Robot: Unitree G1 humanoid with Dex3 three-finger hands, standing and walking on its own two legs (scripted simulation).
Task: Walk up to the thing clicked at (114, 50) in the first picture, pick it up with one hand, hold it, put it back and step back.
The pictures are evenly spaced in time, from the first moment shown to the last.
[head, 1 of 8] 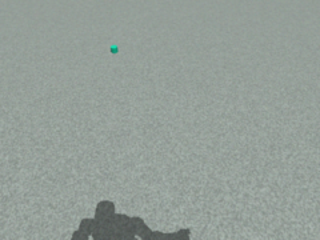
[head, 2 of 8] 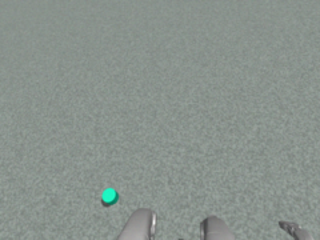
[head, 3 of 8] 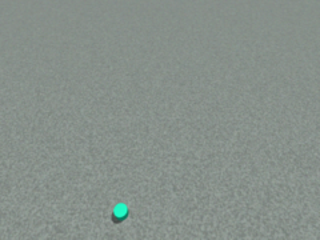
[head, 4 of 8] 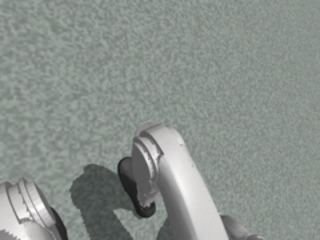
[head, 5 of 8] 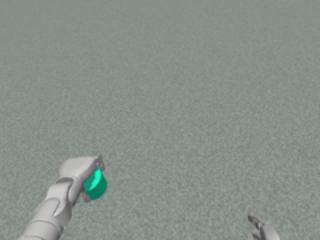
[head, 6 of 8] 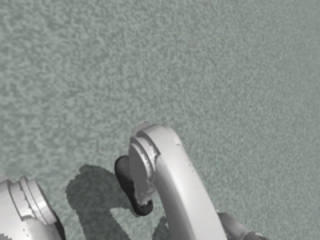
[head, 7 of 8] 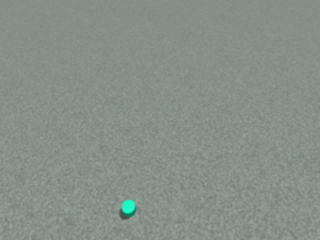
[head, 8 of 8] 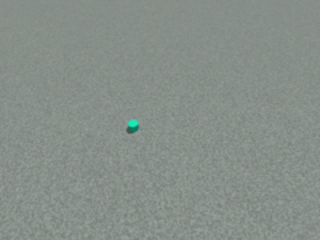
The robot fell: no
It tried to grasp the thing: yes
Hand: left
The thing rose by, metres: 0.68
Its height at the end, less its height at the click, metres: +0.00
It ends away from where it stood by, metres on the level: 0.01
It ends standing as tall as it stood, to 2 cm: yes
